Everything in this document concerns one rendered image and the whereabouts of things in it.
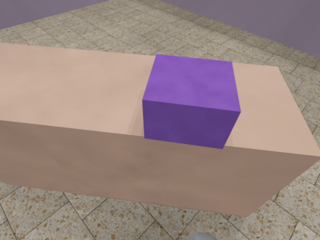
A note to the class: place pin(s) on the pedestal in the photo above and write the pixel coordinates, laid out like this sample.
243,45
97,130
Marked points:
71,120

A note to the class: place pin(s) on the carton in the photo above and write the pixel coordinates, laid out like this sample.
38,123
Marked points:
191,101

